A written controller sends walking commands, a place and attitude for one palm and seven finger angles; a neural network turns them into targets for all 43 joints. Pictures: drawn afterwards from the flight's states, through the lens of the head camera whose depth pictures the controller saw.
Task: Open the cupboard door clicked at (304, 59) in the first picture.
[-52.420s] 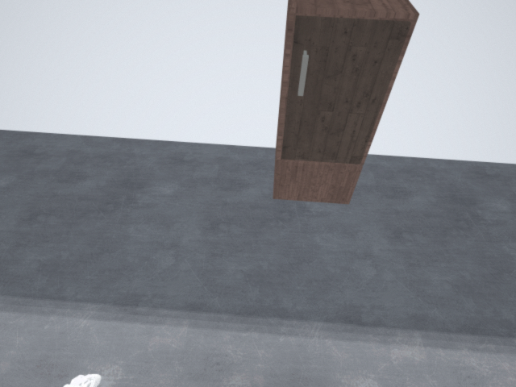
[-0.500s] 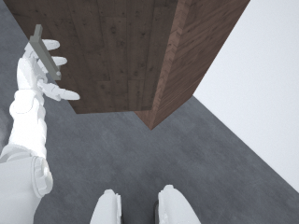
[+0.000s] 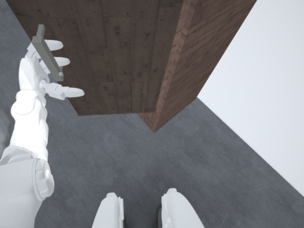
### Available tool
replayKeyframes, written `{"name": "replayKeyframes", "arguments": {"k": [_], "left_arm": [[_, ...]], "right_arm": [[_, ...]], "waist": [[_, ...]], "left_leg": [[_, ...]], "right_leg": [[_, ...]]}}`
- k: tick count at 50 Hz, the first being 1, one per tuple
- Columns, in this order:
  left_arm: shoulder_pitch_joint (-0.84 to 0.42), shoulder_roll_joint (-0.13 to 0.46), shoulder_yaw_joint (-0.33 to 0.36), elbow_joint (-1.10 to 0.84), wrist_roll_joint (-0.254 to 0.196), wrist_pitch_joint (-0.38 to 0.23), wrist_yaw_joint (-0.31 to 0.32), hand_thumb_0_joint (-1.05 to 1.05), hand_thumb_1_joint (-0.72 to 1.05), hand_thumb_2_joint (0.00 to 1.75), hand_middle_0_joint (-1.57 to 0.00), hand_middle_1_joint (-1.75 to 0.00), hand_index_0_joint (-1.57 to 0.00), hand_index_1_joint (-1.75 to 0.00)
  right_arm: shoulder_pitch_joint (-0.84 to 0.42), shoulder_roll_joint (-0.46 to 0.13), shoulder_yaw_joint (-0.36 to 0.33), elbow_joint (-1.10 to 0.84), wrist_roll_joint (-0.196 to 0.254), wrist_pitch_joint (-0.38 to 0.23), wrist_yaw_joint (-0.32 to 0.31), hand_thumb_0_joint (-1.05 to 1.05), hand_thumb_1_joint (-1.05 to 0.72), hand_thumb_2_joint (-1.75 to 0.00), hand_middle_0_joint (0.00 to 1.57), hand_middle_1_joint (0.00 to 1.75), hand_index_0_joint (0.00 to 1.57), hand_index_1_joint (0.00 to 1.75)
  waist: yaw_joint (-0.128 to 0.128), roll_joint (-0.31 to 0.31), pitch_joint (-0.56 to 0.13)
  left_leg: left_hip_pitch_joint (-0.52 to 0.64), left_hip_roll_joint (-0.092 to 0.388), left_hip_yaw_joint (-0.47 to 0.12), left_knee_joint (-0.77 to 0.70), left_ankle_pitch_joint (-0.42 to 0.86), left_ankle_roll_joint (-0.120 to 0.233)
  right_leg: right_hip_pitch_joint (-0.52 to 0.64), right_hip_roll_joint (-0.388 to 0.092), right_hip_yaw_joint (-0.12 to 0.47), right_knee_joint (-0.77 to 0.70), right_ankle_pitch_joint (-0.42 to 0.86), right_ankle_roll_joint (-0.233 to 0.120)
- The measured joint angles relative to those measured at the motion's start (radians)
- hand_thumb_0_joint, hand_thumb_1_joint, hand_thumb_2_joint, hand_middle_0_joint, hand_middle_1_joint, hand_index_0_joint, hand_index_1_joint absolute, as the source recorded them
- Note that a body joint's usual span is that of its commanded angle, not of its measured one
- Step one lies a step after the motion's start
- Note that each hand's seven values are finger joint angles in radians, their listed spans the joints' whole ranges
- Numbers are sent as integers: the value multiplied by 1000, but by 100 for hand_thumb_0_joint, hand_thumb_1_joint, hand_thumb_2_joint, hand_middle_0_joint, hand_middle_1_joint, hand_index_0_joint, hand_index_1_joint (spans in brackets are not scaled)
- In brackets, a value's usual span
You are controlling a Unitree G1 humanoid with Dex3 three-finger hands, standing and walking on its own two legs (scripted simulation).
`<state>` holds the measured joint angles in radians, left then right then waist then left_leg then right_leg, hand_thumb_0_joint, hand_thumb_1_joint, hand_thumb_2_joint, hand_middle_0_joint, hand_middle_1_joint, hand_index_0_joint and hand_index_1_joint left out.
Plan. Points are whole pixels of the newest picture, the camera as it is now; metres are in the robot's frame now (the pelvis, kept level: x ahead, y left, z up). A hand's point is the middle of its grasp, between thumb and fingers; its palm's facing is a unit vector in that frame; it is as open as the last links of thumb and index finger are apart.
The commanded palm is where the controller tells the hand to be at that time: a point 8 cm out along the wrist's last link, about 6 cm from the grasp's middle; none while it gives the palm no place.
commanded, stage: close the thumb around the handle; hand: left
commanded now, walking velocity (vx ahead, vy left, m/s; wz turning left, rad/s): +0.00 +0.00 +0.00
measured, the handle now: (51, 55) +0.54 +0.23 +0.06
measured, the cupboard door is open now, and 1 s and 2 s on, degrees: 54 64 100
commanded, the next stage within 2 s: pull the door open along its arc in 0.52 s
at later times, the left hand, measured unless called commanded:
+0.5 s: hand (60, 73) +0.49 +0.21 +0.05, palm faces +0.04 -1.00 -0.03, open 5.5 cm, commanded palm +0.47 +0.24 +0.05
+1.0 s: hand (62, 94) +0.43 +0.19 +0.05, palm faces +0.00 -1.00 -0.02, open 5.7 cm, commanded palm +0.38 +0.25 +0.05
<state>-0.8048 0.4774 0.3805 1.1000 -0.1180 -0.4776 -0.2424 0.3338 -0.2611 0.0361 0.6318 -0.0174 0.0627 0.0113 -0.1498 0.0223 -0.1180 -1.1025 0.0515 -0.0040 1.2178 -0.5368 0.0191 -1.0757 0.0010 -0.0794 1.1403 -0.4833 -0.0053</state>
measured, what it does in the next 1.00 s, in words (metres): stands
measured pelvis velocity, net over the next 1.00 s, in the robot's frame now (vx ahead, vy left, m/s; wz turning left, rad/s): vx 0.01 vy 0.00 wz -0.02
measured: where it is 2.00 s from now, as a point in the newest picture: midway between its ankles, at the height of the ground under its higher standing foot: outside the picture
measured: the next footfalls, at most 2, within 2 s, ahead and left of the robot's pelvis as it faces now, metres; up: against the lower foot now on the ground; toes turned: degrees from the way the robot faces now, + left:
none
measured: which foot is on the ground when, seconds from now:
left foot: down 0.00-1.00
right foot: down 0.00-1.00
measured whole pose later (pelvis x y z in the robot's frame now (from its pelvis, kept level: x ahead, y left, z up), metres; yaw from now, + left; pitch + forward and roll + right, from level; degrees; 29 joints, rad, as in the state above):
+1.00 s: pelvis +0.01 +0.00 +0.02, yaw -1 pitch +22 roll -3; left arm -0.43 0.35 0.33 0.74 -0.20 -0.46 -0.25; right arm 0.34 -0.25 0.02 0.57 0.01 0.09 0.03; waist -0.12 0.02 -0.14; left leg -0.98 0.06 0.04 1.13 -0.53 0.03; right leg -0.97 0.01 -0.04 1.07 -0.47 0.00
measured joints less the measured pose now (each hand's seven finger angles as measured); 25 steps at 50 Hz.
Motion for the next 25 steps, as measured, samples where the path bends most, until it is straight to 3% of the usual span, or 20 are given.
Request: {"name": "replayKeyframes", "arguments": {"k": [20,25], "left_arm": [[2,-10,-12,-1,1,-3,19,1,63,78,-38,-133,-34,-132],[8,-11,-9,-6,1,-4,14,1,78,84,-39,-134,-35,-134]], "right_arm": [[6,0,-4,3,-4,7,5,0,-90,-90,20,30,20,30],[3,0,-4,4,-4,10,4,0,-90,-90,20,30,20,30]], "waist": [[1,3,-2],[1,2,-2]], "left_leg": [[6,-3,1,-4,-2,5],[9,-2,3,-6,-3,6]], "right_leg": [[8,-1,2,-9,1,6],[11,-1,4,-11,1,6]]}}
